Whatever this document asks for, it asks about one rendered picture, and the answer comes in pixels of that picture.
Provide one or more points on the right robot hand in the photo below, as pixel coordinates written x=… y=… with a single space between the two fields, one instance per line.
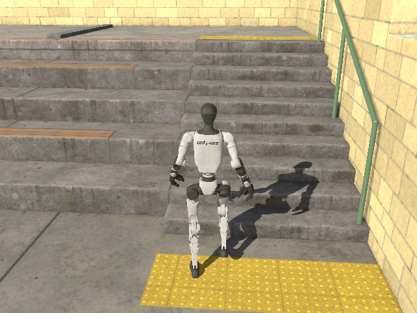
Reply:
x=249 y=191

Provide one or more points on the right robot forearm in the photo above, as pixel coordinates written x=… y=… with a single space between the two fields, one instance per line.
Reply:
x=243 y=175

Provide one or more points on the humanoid robot torso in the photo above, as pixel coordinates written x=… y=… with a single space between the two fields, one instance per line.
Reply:
x=208 y=151

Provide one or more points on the right robot thigh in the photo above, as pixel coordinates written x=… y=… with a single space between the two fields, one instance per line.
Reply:
x=224 y=189

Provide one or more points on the left robot forearm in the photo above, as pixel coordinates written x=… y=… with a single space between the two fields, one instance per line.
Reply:
x=175 y=168

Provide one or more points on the right robot upper arm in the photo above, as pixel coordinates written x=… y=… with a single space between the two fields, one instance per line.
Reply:
x=232 y=148

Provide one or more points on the left robot hand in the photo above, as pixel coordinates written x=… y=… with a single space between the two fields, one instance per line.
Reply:
x=178 y=177

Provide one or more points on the left robot upper arm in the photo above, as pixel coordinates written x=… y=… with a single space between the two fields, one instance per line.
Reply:
x=184 y=146

